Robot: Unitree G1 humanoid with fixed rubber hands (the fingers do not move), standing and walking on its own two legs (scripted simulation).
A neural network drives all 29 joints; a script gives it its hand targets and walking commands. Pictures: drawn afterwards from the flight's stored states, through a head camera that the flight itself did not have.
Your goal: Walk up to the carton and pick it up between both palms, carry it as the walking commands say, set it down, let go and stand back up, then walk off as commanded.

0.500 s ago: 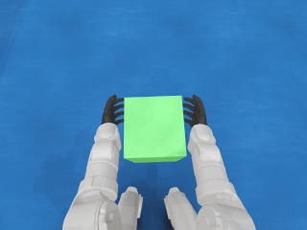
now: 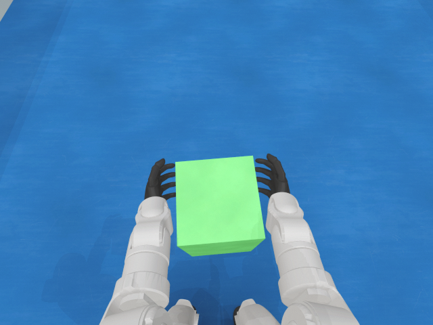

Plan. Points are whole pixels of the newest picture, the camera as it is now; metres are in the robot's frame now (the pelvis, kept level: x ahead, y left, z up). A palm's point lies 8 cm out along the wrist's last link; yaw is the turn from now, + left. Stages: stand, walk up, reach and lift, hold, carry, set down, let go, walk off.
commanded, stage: reach and lift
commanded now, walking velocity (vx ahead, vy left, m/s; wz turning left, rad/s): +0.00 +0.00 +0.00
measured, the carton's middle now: (218, 212) +0.35 +0.00 -0.11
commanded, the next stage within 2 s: none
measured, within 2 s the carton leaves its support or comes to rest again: neither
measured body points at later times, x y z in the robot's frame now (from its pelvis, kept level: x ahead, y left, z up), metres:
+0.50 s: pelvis +0.01 +0.00 +0.03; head +0.01 +0.00 +0.48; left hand +0.35 +0.13 +0.04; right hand +0.35 -0.12 +0.05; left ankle +0.05 +0.12 -0.70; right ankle +0.04 -0.13 -0.70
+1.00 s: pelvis +0.00 +0.00 +0.03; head -0.06 +0.00 +0.48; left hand +0.33 +0.12 +0.09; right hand +0.34 -0.12 +0.10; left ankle +0.05 +0.12 -0.70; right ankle +0.04 -0.13 -0.70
